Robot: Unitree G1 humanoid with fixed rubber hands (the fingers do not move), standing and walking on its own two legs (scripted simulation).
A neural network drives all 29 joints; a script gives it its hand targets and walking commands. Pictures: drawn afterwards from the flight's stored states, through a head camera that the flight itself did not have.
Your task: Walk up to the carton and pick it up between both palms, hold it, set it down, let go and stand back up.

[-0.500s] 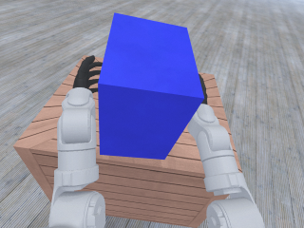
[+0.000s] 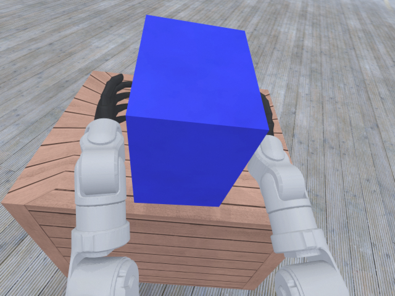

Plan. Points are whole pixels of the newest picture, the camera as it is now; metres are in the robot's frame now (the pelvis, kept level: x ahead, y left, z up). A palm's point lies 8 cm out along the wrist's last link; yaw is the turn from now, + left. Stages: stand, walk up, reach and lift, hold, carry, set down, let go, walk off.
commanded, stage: hold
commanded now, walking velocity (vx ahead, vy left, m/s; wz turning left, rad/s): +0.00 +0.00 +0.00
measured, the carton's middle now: (186, 121) +0.39 +0.00 +0.17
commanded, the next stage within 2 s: none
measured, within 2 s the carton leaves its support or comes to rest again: neither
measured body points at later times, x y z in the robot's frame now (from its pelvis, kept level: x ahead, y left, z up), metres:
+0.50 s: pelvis +0.00 -0.01 +0.00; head -0.04 +0.03 +0.45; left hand +0.36 +0.14 +0.22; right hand +0.36 -0.14 +0.21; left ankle +0.03 +0.11 -0.75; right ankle +0.01 -0.09 -0.75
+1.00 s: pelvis +0.00 -0.01 +0.00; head -0.03 +0.02 +0.45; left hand +0.36 +0.14 +0.21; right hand +0.37 -0.14 +0.19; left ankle +0.03 +0.11 -0.75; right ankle +0.01 -0.09 -0.75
